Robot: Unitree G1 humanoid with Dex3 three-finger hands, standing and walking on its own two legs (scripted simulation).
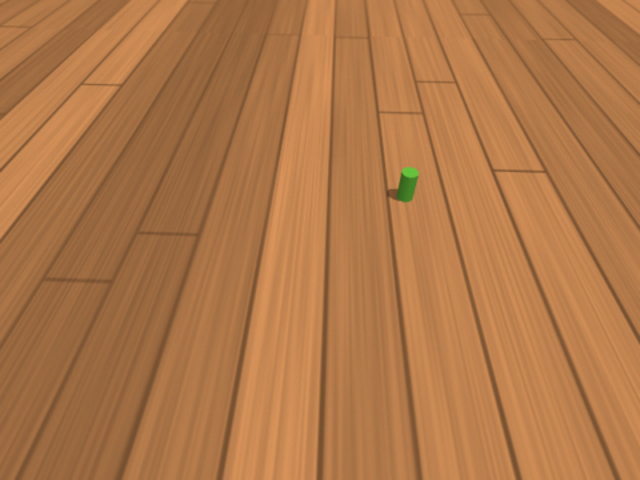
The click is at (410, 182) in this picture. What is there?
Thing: squat round
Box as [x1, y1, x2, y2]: [397, 167, 418, 201]
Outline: 411,167 404,168 401,173 397,197 402,201 409,201 412,198 418,172 416,169
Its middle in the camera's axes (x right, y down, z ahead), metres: +0.40 -0.27 +1.81
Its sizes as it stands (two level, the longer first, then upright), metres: 0.077 0.077 0.149
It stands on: the floor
